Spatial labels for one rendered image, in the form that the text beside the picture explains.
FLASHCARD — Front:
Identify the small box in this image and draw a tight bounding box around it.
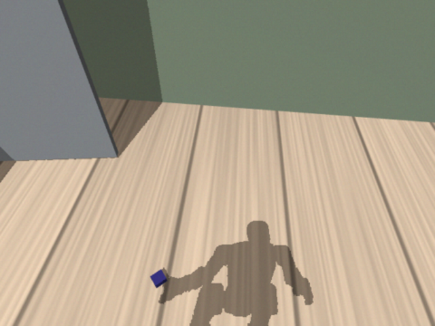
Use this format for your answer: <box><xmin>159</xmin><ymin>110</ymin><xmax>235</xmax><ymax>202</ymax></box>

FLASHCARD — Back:
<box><xmin>150</xmin><ymin>270</ymin><xmax>167</xmax><ymax>288</ymax></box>

